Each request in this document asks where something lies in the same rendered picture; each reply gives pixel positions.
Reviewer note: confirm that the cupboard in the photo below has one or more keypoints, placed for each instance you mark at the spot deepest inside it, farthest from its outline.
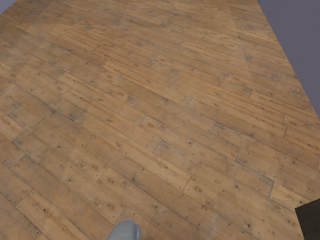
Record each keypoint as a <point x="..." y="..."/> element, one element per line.
<point x="309" y="219"/>

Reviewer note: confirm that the robot left thigh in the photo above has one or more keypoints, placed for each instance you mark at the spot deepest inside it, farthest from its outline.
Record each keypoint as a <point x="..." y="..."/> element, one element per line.
<point x="125" y="230"/>

